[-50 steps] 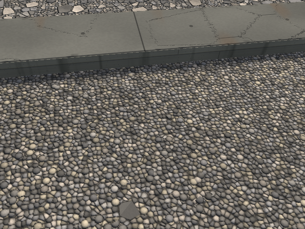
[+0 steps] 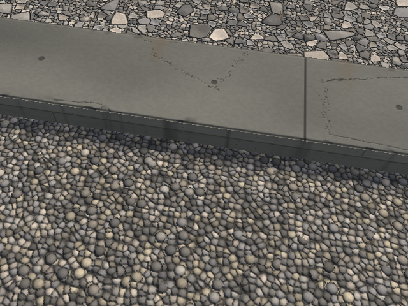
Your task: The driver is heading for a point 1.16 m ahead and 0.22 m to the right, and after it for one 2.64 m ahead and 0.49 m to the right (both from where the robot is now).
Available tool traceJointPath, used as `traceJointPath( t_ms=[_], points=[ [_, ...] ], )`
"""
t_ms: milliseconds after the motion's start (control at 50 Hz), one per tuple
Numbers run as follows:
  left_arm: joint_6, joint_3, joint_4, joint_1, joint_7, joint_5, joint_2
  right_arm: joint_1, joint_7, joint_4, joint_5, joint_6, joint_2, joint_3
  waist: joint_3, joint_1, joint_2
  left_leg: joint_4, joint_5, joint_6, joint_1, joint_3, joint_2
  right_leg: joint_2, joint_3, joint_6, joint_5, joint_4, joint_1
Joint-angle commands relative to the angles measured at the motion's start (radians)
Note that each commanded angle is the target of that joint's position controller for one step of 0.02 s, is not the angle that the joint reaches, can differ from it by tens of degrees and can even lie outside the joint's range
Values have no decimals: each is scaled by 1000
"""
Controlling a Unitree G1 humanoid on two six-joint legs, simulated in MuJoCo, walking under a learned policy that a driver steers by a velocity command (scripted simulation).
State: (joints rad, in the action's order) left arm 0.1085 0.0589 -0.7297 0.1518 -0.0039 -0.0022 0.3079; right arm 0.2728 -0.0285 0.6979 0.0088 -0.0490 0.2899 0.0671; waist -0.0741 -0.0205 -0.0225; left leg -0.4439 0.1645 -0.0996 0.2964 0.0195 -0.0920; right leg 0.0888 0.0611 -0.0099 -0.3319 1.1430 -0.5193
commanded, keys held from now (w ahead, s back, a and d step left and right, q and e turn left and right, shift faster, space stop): w+e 0.72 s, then w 0.28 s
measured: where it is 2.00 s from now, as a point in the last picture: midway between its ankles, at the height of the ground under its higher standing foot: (262, 134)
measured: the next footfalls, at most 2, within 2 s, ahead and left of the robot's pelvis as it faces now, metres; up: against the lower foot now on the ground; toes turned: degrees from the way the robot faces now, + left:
right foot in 0.36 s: +0.39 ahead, -0.16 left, +0.00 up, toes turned -5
left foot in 0.84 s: +0.67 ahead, -0.04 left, +0.00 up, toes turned -20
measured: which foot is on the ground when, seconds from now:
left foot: down 0.00-0.36, up 0.38-0.82, down 0.84-1.00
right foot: up 0.00-0.34, down 0.36-0.86, up 0.88-1.00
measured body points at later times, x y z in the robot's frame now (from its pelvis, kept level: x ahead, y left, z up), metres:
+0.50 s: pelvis +0.30 -0.09 -0.01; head +0.33 -0.10 +0.44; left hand +0.44 +0.18 -0.11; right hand +0.37 -0.37 -0.12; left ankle +0.22 +0.07 -0.65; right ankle +0.34 -0.16 -0.74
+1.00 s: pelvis +0.58 -0.10 +0.00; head +0.60 -0.09 +0.45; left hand +0.74 +0.14 -0.13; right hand +0.58 -0.39 -0.10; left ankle +0.63 -0.02 -0.74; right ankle +0.45 -0.18 -0.66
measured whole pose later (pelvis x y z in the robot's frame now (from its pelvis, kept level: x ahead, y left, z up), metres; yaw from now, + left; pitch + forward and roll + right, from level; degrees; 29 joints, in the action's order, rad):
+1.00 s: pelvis +0.58 -0.10 +0.00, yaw -21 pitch +1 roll +0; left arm 0.03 0.05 -0.83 0.30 -0.03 0.04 0.31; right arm 0.26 -0.01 0.77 -0.03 -0.07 0.28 0.02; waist -0.02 0.01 -0.04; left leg -0.43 0.19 -0.05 0.25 -0.03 -0.03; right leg -0.07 0.08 0.06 -0.35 1.04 -0.36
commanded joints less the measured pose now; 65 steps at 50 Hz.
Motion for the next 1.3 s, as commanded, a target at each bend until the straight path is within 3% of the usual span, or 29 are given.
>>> traceJointPath(
  t_ms=[20,120,240,300,340,360,380,400,420,440,460,480,520,580,640,720,780,820,840,860,880,900,920,960,1020,1100,1200,1260,1300],
  points=[
    [-13,19,28,81,0,11,75,-33,19,-71,-5,-29,123,27,125,43,63,228,-333,-193,-124,233,255,35,-17,-37,111,-92,-82],
    [-15,-5,58,-79,-11,-6,38,20,32,-25,-7,-33,140,22,62,-35,99,268,-233,-119,-124,87,215,21,-51,-41,435,-432,-75],
    [-7,-5,99,-170,-47,-23,57,69,29,40,-5,-28,161,29,-6,-71,85,255,-206,-100,-326,69,324,-11,-40,31,405,-580,-164],
    [-8,5,100,-110,-62,-17,77,39,40,45,-4,-13,179,37,33,-24,100,144,-500,-62,-405,24,341,-57,-67,83,269,-597,-99],
    [-16,41,52,93,-53,-11,135,7,51,33,-6,5,183,36,169,85,90,-142,-806,-17,-374,-48,281,-144,-135,128,257,-619,183],
    [-22,63,32,236,-42,-11,196,25,62,13,-20,6,159,22,275,139,13,-417,-612,23,-186,-81,242,-50,26,178,304,-604,458],
    [-18,82,36,279,-41,-14,293,156,48,-24,-36,-19,44,-14,385,56,-244,-809,132,106,251,-55,34,197,560,380,154,-668,823],
    [-19,60,32,312,-42,-26,198,98,32,-15,-15,-50,93,-15,450,116,-191,-925,387,104,419,98,12,232,791,399,-43,-832,918],
    [-21,49,39,263,-35,-18,161,-2,18,-47,23,-74,146,-2,299,130,-126,-933,310,85,502,118,75,211,653,345,-63,-853,820],
    [-51,55,11,212,-20,46,174,-41,20,-28,-53,-60,127,-14,186,89,45,-856,176,82,427,60,128,183,496,308,199,-837,616],
    [-59,47,11,195,-15,42,155,-44,21,-36,-72,-49,107,-17,125,54,65,-792,163,91,361,51,151,144,405,282,393,-839,491],
    [-62,39,7,177,-14,26,132,-22,21,-39,-81,-29,104,-20,122,23,34,-741,166,106,286,47,167,99,333,261,482,-849,409],
    [-55,35,10,156,-19,14,131,28,15,-23,-74,5,94,-27,136,-6,-25,-694,188,127,219,20,168,46,255,267,540,-864,331],
    [-56,44,-6,186,-15,13,150,-38,11,-44,-65,17,84,-37,100,13,-53,-552,121,152,257,-5,174,16,243,277,404,-915,298],
    [-61,49,-24,230,-16,9,150,-154,7,-70,-61,12,73,-46,53,61,-58,-376,-13,164,299,-4,174,0,261,258,284,-937,324],
    [-64,57,-41,279,-12,17,162,-250,1,-95,-46,-6,76,-50,55,106,-52,-208,-86,159,273,-3,135,7,295,236,351,-879,400],
    [-62,53,-46,263,-5,22,158,-213,4,-85,-46,-19,90,-45,67,81,-60,-120,-57,125,145,-5,113,35,319,194,421,-824,404],
    [-57,48,-54,238,-1,20,160,-98,16,-47,-50,-30,106,-34,83,16,-44,-40,-23,91,-30,-22,87,23,315,161,509,-727,375],
    [-50,38,-62,241,-4,15,134,0,27,-17,-60,-43,134,-21,137,-29,5,7,-12,61,-175,8,114,-36,266,137,553,-573,349],
    [-39,17,-38,234,-8,10,76,151,42,-8,-75,-51,204,-5,259,-96,117,61,166,1,-353,237,322,-95,177,108,398,-310,265],
    [-39,9,-18,335,-8,-5,33,175,43,19,-69,-33,310,27,287,-40,361,204,277,-113,-493,677,502,-257,53,78,-142,-94,-5],
    [-55,15,-52,310,1,28,104,125,33,23,-46,-21,222,17,176,-13,184,212,374,-118,-409,704,499,-174,79,90,-164,-8,-99],
    [-58,17,-56,244,-8,33,109,74,26,14,-37,-20,150,0,91,-13,82,211,330,-103,-320,563,446,-144,88,90,-81,-6,-90],
    [-62,11,-47,173,-22,41,87,39,26,32,-37,-27,98,-15,41,2,101,236,73,-71,-238,349,358,-98,63,77,-9,-64,-64],
    [-74,-1,-57,165,-30,49,63,77,20,76,-29,-51,97,-16,72,16,135,236,-213,-64,-240,214,308,-96,30,52,32,-92,-32],
    [-73,-19,-18,18,-40,57,40,117,20,129,-17,-53,96,-17,36,3,127,278,-311,-87,-251,135,287,-50,-46,15,118,-226,-105],
    [-59,-50,22,-137,-38,40,1,171,19,184,-23,-38,123,-7,29,-26,131,226,-442,-69,-190,97,244,-87,-122,-1,218,-518,55],
    [-49,-43,7,-85,-15,35,30,152,22,196,-21,-33,131,-1,63,13,135,134,-514,-55,-203,148,275,-99,-101,29,205,-582,173],
    [-31,-19,-67,136,8,52,80,124,23,191,-5,-36,112,-5,162,114,52,-119,-519,-23,-116,112,199,-92,-80,64,229,-691,474]
  ],
)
